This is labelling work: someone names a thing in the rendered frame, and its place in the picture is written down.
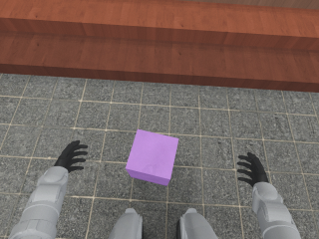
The robot shin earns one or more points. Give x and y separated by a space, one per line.
130 210
191 210

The robot left shin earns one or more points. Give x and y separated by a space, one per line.
130 210

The carton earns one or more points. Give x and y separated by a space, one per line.
152 157

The robot right forearm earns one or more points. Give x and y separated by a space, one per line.
275 220

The robot right hand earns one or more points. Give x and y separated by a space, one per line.
257 173

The robot right shin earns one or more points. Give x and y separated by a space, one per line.
191 210

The robot left hand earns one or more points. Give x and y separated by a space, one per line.
66 158

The robot left forearm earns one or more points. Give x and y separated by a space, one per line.
42 211

